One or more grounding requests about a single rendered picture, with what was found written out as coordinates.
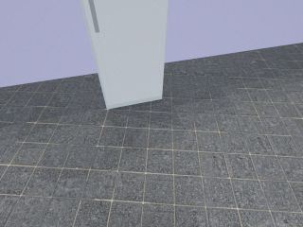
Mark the handle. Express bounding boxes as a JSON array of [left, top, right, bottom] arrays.
[[88, 0, 99, 33]]

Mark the fridge door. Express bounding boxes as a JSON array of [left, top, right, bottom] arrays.
[[83, 0, 169, 106]]

